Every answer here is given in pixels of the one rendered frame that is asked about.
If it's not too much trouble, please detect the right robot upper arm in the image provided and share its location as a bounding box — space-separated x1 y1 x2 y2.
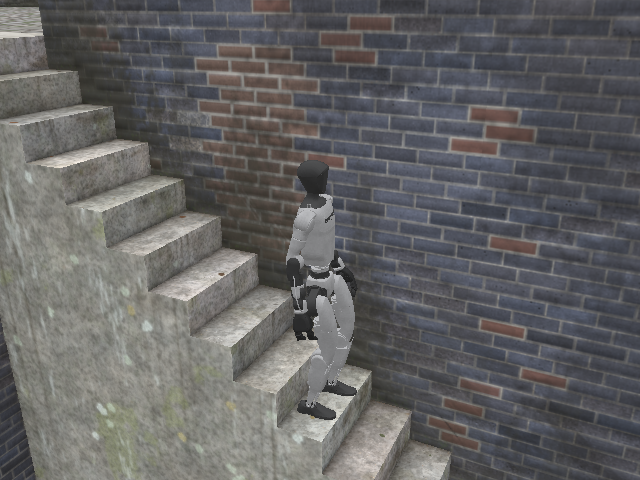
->
286 210 316 269

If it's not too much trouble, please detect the left robot shin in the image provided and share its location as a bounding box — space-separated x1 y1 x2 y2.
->
328 337 354 386

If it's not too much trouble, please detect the humanoid robot head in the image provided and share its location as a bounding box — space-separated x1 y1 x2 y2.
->
297 160 329 209

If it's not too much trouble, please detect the right robot forearm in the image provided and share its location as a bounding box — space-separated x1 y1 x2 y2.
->
286 258 308 314

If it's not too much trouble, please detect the left robot hand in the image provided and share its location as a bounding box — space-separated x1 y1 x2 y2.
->
336 267 358 297

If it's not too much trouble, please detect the right robot hand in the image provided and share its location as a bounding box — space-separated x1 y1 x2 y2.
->
293 313 318 341

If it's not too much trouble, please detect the left robot forearm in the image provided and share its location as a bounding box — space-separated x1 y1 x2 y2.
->
330 250 345 271

